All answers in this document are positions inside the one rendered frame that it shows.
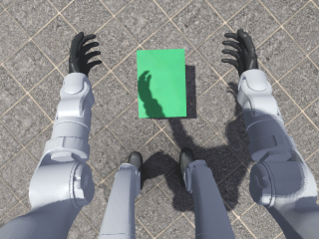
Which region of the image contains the carton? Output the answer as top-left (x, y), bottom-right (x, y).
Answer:
top-left (137, 49), bottom-right (186, 119)

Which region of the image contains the left robot forearm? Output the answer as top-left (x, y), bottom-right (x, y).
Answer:
top-left (29, 73), bottom-right (95, 205)

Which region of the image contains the right robot forearm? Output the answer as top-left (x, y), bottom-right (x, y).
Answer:
top-left (236, 69), bottom-right (318, 200)

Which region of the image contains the robot left upper arm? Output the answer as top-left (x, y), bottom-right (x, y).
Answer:
top-left (0, 161), bottom-right (95, 239)

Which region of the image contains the robot right shin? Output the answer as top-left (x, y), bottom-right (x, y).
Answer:
top-left (183, 159), bottom-right (212, 183)

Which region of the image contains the right robot foot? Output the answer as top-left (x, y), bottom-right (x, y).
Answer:
top-left (179, 147), bottom-right (194, 189)

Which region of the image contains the robot right hand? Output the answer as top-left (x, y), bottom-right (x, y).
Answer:
top-left (221, 29), bottom-right (259, 78)

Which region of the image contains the robot left hand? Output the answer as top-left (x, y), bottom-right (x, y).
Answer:
top-left (69, 31), bottom-right (103, 77)

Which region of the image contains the robot right upper arm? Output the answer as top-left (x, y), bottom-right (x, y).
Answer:
top-left (249, 161), bottom-right (319, 239)

